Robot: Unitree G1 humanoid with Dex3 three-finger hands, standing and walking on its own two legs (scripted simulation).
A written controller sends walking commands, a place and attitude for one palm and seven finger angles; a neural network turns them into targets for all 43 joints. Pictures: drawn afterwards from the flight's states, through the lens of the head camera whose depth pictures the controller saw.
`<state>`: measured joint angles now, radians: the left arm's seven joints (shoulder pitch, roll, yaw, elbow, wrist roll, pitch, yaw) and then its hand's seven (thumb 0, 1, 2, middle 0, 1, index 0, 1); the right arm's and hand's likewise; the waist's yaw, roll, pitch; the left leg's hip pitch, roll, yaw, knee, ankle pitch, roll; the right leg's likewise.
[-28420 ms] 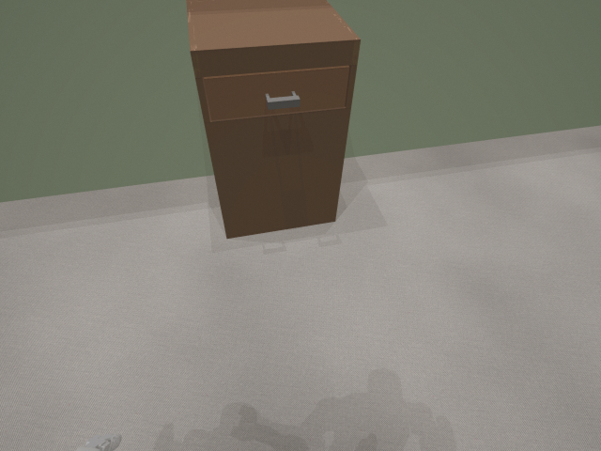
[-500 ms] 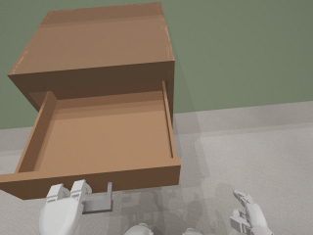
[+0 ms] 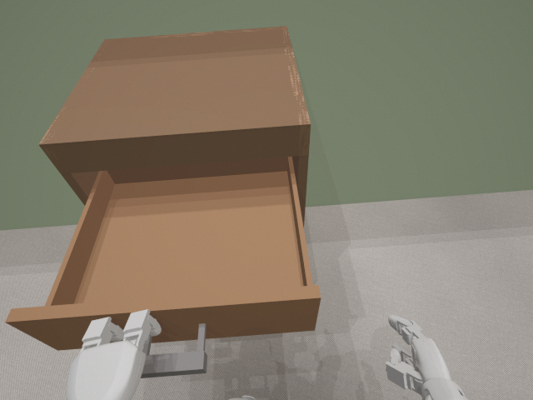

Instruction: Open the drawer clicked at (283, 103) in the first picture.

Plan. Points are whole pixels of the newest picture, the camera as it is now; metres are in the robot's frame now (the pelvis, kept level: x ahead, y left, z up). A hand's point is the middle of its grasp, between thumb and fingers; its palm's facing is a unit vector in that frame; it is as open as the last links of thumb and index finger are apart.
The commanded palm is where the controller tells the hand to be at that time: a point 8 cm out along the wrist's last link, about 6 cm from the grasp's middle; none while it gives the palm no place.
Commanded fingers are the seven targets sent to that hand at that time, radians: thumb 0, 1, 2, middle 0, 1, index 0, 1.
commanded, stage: lift the hand off the handle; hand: left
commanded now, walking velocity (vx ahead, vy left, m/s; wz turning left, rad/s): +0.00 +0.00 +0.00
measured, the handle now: (173, 348) +0.20 +0.18 -0.05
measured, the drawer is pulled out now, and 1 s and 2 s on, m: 0.30 0.30 0.30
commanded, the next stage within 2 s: draw the hand back to the body in 1.54 s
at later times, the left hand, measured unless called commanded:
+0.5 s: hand (123, 371) +0.16 +0.22 +0.01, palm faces -0.01 -0.16 -0.99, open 13.4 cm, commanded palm +0.14 +0.21 +0.08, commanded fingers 0.00 -0.50 0.30 -0.30 -1.20 -0.30 -1.20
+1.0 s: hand (123, 347) +0.17 +0.21 +0.06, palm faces +0.04 -0.17 -0.98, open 13.8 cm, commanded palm +0.14 +0.20 +0.12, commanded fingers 0.00 -0.50 0.30 -0.30 -1.20 -0.30 -1.20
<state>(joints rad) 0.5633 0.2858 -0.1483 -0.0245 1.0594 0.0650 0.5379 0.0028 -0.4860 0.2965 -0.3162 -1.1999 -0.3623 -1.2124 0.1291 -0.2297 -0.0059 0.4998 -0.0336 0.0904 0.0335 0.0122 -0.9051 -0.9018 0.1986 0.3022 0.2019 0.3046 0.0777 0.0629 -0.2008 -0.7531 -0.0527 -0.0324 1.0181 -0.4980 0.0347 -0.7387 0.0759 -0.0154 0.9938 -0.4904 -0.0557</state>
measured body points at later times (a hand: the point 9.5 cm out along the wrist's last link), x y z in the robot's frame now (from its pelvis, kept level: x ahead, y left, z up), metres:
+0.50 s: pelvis +0.01 +0.00 +0.01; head +0.03 -0.03 +0.46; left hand +0.15 +0.22 +0.07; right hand +0.23 -0.21 -0.07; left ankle +0.00 +0.10 -0.67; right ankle +0.00 -0.09 -0.67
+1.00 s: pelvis +0.01 +0.00 +0.03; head +0.02 -0.04 +0.48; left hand +0.16 +0.21 +0.11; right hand +0.24 -0.21 -0.05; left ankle +0.00 +0.10 -0.67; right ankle +0.00 -0.09 -0.67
